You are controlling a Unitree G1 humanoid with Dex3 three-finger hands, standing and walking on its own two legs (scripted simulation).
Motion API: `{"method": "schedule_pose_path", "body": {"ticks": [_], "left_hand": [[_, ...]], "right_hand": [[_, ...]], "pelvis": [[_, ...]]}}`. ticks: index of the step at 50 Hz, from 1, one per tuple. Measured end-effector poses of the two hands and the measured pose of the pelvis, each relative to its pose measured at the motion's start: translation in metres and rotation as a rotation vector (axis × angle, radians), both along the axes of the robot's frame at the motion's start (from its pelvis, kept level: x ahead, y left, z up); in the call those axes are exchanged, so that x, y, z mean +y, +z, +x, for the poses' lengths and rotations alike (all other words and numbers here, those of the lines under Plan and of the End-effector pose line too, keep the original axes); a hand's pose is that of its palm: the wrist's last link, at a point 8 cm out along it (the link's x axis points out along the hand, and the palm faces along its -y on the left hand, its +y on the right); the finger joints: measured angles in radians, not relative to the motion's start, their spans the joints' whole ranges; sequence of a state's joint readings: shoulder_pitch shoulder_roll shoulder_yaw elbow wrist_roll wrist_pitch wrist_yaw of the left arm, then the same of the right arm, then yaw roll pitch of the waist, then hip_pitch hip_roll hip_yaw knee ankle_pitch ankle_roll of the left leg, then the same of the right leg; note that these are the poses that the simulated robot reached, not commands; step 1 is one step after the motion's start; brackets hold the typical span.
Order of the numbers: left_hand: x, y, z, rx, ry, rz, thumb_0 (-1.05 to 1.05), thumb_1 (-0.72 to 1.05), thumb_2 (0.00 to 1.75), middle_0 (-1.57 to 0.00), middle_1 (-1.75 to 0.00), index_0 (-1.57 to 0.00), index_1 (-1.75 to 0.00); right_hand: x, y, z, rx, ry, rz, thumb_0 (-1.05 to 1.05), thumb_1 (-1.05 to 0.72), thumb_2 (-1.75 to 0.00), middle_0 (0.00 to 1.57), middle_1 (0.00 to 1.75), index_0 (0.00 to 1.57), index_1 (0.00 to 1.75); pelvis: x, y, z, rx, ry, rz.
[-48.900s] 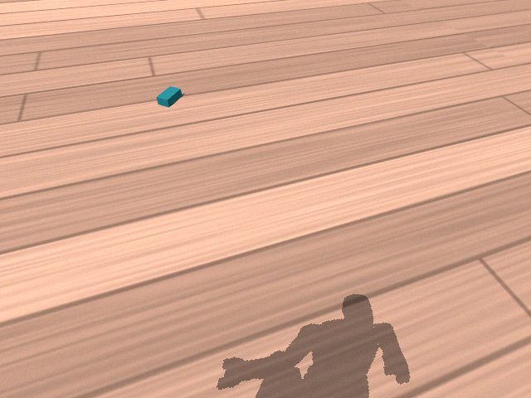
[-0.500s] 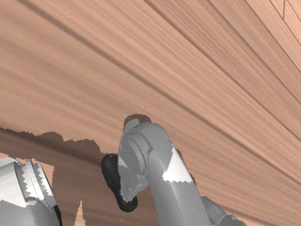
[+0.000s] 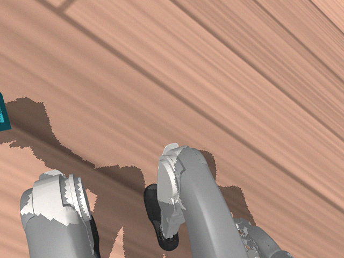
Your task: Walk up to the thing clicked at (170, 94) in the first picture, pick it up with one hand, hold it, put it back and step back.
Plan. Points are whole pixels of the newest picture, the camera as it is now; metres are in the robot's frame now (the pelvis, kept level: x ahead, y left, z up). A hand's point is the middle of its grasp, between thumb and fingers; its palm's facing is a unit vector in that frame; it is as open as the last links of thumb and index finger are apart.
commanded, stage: settle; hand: left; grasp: from above
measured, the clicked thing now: out of the picture +0.45 +0.37 -0.21
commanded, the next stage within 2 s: lift in 0.28 s
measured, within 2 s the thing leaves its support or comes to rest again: neither
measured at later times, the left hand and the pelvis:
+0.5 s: hand out of the picture +0.44 +0.37 -0.12, palm faces -0.44 -0.09 -0.89, open 11.5 cm; pelvis -0.01 +0.00 +0.02, yaw +3 degrees
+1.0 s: hand out of the picture +0.37 +0.35 +0.02, palm faces -0.43 -0.14 -0.89, open 11.5 cm; pelvis -0.01 +0.00 +0.12, yaw +7 degrees
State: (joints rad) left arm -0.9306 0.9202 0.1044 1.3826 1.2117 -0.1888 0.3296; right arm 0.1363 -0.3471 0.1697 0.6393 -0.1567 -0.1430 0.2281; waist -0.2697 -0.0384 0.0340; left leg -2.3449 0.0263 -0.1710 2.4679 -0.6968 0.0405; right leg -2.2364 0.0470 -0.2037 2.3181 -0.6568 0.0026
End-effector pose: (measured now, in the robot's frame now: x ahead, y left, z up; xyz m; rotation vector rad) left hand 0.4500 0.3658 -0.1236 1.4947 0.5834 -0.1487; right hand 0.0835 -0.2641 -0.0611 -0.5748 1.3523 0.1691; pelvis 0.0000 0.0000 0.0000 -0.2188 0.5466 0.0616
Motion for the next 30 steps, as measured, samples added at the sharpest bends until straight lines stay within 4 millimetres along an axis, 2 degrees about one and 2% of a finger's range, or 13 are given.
{"method": "schedule_pose_path", "body": {"ticks": [9,18,30], "left_hand": [[-0.011,0.020,-0.001,-0.005,-0.038,-0.037,0.01,-0.21,0.59,-0.57,-0.60,-0.61,-0.58],[-0.005,0.041,0.003,-0.034,-0.051,-0.007,0.01,-0.21,0.64,-0.56,-0.62,-0.59,-0.60],[0.000,0.072,-0.012,0.025,-0.010,-0.032,0.01,-0.21,0.65,-0.55,-0.63,-0.59,-0.61]], "right_hand": [[-0.002,-0.006,-0.001,-0.002,-0.035,0.002,0.00,-0.91,-0.90,0.20,0.30,0.20,0.30],[0.001,-0.006,-0.014,0.018,-0.101,-0.017,0.00,-0.91,-0.90,0.20,0.30,0.20,0.30],[0.007,0.013,-0.021,0.037,-0.178,-0.019,0.01,-0.91,-0.90,0.20,0.30,0.21,0.30]], "pelvis": [[-0.005,0.005,-0.005,-0.001,0.011,0.023],[-0.003,0.008,-0.006,0.013,0.018,0.027],[0.001,0.036,-0.005,0.058,0.037,0.036]]}}
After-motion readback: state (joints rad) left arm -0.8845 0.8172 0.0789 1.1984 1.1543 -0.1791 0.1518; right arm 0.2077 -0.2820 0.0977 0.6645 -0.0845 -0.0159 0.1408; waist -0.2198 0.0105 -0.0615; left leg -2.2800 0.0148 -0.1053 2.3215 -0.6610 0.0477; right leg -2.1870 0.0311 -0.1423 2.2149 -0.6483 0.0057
